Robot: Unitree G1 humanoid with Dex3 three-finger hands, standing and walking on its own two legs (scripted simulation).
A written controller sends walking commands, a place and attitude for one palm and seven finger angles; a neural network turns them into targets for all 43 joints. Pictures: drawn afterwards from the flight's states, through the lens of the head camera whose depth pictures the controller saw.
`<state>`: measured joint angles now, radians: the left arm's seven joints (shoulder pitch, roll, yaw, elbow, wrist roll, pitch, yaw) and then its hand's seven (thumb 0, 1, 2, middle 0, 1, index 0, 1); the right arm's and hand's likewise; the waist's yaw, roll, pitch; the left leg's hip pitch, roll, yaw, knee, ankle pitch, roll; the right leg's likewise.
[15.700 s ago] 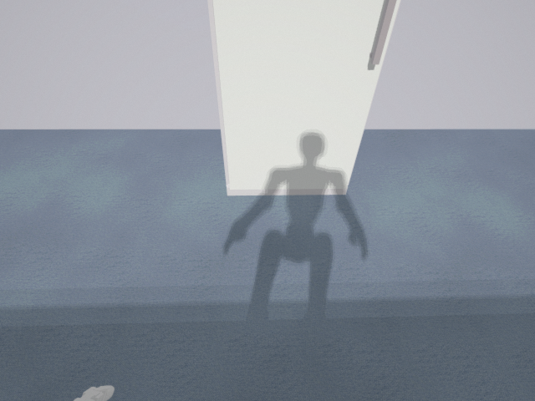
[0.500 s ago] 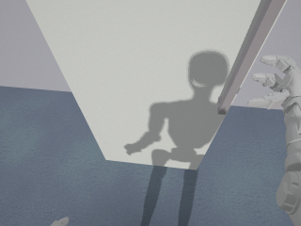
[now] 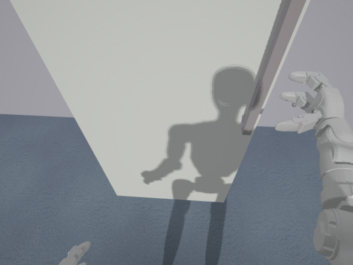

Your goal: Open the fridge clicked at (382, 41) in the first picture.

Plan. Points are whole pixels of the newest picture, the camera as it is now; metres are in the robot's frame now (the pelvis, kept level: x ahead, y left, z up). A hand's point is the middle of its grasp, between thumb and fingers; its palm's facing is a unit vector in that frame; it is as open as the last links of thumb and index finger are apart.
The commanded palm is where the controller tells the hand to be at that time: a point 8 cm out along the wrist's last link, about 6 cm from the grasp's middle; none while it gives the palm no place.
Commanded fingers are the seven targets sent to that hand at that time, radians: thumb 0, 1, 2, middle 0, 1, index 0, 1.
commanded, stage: move the hooked fingers beside the handle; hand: right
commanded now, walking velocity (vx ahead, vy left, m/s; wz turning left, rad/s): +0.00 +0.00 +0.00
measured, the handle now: (273, 46) +0.51 -0.14 +0.25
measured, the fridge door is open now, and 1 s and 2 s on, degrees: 0 0 0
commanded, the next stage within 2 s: feel for the door with the fingertips in 0.10 s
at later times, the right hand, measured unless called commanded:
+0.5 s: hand (277, 102) +0.44 -0.17 +0.15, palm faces -0.01 +1.00 +0.01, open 14.0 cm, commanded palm +0.42 -0.22 +0.15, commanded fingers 0.00 0.50 -0.30 0.30 1.20 0.30 1.20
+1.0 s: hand (276, 97) +0.45 -0.17 +0.16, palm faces +0.00 +1.00 +0.00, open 14.0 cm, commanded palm +0.44 -0.22 +0.15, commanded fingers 0.00 0.50 -0.30 0.30 1.20 0.30 1.20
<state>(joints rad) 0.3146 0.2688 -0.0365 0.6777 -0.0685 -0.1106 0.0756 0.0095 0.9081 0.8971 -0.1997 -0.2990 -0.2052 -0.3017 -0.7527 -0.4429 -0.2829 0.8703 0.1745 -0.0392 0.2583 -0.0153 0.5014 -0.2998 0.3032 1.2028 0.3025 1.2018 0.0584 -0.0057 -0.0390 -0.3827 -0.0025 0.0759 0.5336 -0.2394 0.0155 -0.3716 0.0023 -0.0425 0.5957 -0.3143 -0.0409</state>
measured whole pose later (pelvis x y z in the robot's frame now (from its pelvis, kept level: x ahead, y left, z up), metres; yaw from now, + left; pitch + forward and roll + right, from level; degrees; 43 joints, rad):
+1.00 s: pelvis -0.02 +0.02 +0.00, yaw +0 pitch +6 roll +1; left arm 0.32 0.29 -0.03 0.72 -0.07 -0.13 0.07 0.01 0.91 0.90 -0.20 -0.30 -0.20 -0.30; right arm -0.89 -0.44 -0.27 1.03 0.16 -0.10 0.23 -0.02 0.50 -0.30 0.30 1.20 0.30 1.20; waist 0.08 -0.01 -0.03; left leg -0.43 -0.02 0.09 0.56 -0.23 0.04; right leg -0.42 -0.01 -0.03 0.61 -0.30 -0.02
